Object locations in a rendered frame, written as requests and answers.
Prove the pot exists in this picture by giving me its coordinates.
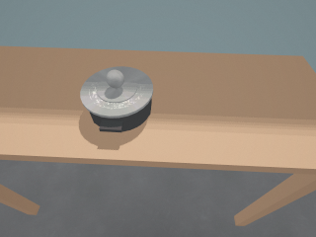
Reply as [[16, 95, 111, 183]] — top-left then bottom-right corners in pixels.
[[89, 99, 152, 132]]

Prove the lid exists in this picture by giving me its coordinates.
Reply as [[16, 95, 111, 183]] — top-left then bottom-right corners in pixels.
[[80, 66, 153, 119]]

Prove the table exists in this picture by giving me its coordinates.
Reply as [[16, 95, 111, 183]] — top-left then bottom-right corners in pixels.
[[0, 45, 316, 226]]

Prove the knob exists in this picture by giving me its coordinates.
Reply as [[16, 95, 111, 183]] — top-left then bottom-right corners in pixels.
[[106, 69, 124, 88]]

